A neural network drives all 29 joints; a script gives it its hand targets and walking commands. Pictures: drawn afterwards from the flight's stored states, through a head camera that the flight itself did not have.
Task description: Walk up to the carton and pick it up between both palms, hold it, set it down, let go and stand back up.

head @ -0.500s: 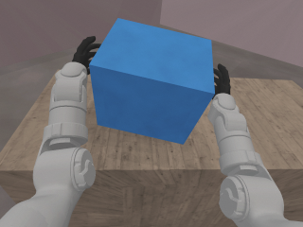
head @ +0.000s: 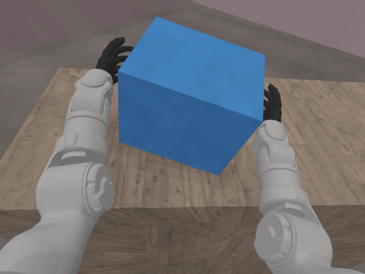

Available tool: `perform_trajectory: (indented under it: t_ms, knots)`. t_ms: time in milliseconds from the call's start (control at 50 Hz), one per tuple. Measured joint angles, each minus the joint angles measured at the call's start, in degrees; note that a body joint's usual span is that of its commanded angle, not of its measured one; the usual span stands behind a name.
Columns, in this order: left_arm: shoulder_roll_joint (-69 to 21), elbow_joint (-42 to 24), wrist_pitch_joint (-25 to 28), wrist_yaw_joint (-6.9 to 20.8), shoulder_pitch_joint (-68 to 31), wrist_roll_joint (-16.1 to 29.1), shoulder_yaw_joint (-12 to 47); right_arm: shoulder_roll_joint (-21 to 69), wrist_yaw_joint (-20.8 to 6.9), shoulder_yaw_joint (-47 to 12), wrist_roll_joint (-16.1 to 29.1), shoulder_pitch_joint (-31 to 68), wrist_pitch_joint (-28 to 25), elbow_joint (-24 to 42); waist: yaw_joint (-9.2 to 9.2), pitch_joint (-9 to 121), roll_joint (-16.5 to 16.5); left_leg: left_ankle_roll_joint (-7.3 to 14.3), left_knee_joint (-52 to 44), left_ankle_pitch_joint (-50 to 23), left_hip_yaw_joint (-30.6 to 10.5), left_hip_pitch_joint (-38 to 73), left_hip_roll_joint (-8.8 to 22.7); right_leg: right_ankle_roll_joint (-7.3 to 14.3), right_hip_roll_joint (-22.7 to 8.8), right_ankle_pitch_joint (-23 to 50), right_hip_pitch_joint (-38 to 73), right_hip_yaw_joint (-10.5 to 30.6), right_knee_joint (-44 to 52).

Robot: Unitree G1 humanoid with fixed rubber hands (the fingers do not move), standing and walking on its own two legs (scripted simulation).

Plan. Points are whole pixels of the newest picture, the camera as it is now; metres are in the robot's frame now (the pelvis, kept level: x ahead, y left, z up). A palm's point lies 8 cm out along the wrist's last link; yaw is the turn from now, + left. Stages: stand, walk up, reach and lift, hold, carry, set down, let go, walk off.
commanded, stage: set down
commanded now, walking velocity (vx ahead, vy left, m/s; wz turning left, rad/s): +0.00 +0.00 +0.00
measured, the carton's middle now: (188, 100) +0.48 -0.03 +0.15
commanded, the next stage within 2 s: none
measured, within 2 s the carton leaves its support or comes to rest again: neither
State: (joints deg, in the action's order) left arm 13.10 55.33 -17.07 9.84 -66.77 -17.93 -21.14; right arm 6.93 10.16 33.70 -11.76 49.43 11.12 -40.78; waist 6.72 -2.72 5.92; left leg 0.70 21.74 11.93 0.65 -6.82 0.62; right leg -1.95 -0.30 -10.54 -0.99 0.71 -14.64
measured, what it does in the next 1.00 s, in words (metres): shifts its weight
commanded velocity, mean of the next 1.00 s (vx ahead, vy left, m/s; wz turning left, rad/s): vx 0.00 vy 0.00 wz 0.00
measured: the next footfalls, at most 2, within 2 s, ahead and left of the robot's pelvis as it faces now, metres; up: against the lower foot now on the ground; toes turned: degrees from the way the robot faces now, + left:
none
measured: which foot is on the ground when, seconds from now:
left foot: down 0.00-1.00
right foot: down 0.00-1.00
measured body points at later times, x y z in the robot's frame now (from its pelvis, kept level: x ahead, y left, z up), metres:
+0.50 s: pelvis +0.05 +0.06 +0.01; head +0.05 +0.12 +0.46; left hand +0.52 +0.21 +0.20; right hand +0.44 -0.14 +0.16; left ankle +0.00 +0.11 -0.74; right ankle -0.02 -0.13 -0.73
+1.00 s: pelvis +0.02 +0.05 +0.00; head +0.04 +0.12 +0.45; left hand +0.50 +0.19 +0.19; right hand +0.41 -0.15 +0.16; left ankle +0.00 +0.11 -0.75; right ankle -0.02 -0.13 -0.74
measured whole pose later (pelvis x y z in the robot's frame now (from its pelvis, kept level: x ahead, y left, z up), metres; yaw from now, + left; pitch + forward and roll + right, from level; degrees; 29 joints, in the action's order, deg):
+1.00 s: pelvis +0.02 +0.05 +0.00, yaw -2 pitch +0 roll -4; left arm 12.3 42.5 -25.4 10.2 -57.2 -19.5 -15.3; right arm 4.0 10.1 25.0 -5.3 44.0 -2.9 -46.5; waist 8.2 0.1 5.3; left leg 2.6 21.7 14.1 3.3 -7.8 0.2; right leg 0.3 -1.2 -4.1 -0.1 -2.1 -8.1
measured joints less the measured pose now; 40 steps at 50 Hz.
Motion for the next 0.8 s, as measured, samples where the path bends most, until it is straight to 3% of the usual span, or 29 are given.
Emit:
perform_trajectory:
  t_ms: [180, 380, 540, 800]
  knots:
    - [0.26, 0.07, -0.56, -0.29, 3.15, 0.77, -0.01, -0.03, 3.09, -7.38, 1.44, -4.15, 0.70, 5.10, 0.04, 1.58, -1.79, 0.00, 0.00, -0.02, 0.00, 0.03, 0.03, -0.86, 0.00, 2.23, -0.03, -0.19, 0.00]
    - [0.47, -3.97, -3.54, -0.08, 6.80, 2.63, 2.83, -0.19, 3.25, -8.39, 2.20, -5.34, -1.32, 2.57, 0.79, 5.05, -4.08, 0.00, -0.01, 2.02, -0.02, 0.16, 0.05, -1.11, 0.00, 5.34, -0.05, -0.84, 0.23]
    - [0.48, -7.69, -7.30, -1.48, 8.48, 3.71, 7.85, -2.17, 1.97, -8.40, 4.95, -5.47, -7.16, -3.59, 1.45, 4.97, -4.09, 0.00, 0.00, 1.66, 1.14, -0.61, 0.14, 2.62, -0.01, 8.89, 0.33, -1.47, 3.98]
    - [-0.74, -12.24, -9.42, -1.81, 10.39, 1.93, 9.02, -3.97, 0.38, -8.63, 6.42, -5.49, -14.65, -8.04, 1.47, 3.96, -3.06, 0.00, 0.00, 1.64, 2.58, -0.97, 0.37, 3.16, -0.05, 10.42, 0.50, -1.82, 6.53]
